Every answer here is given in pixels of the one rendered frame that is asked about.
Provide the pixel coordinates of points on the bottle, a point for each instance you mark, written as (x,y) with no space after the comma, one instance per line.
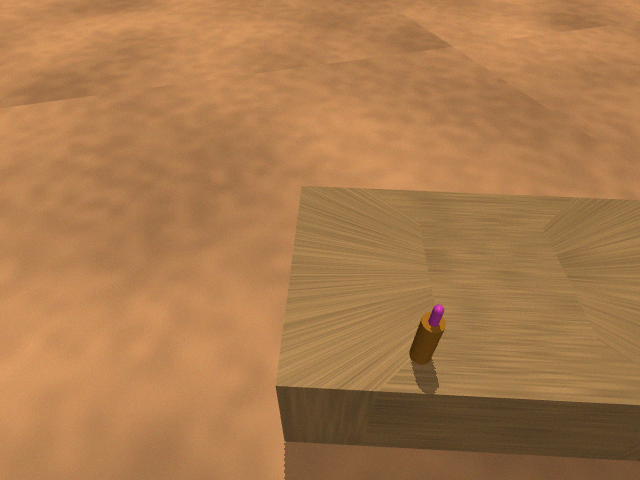
(428,334)

